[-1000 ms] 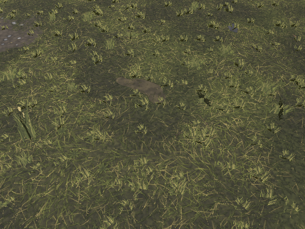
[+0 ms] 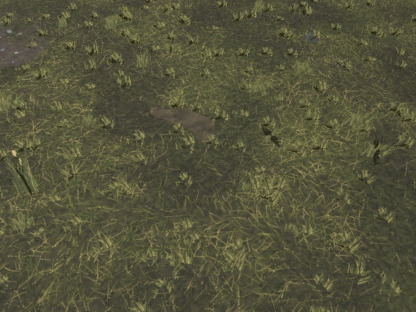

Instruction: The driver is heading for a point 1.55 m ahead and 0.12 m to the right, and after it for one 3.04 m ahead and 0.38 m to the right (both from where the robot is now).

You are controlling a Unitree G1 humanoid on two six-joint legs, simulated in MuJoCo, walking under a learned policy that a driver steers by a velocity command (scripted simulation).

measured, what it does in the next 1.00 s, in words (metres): walks ahead: right foot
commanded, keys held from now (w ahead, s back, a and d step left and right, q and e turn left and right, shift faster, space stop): no key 0.14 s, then w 0.86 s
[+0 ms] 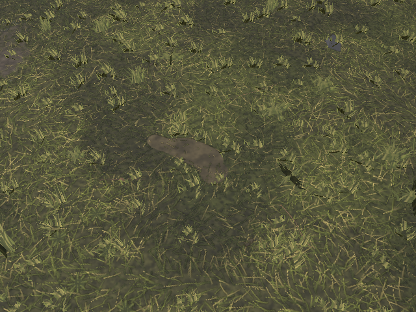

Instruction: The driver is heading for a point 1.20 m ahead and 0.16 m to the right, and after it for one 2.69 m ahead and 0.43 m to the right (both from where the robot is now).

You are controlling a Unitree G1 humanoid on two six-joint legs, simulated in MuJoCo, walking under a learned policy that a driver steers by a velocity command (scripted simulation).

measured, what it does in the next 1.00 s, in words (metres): walks ahead: left foot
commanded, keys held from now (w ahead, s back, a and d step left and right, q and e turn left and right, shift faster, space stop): w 0.62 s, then w+e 0.38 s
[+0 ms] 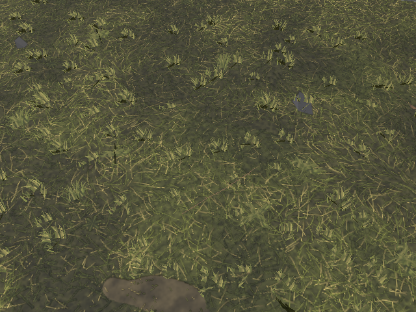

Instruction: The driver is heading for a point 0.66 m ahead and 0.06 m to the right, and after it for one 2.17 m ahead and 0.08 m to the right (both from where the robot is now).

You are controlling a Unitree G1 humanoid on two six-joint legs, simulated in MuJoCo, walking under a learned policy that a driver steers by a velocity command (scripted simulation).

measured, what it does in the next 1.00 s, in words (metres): walks ahead: right foot, then left foot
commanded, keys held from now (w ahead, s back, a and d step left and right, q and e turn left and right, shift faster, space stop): w+e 0.44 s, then w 0.14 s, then w+q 0.16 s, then q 0.26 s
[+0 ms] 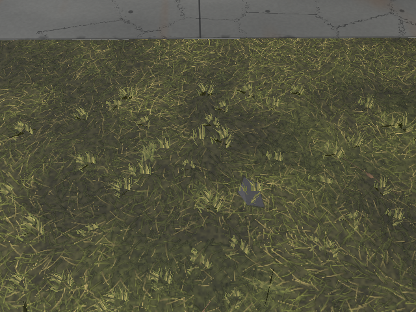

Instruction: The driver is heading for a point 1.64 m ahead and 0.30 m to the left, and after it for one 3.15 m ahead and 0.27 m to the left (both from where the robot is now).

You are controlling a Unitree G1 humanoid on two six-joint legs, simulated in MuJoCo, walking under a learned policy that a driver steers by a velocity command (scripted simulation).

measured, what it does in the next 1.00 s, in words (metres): steps on the spot, turning left: right foot, then left foot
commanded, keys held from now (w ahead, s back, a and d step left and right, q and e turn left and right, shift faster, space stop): q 0.64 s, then e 0.36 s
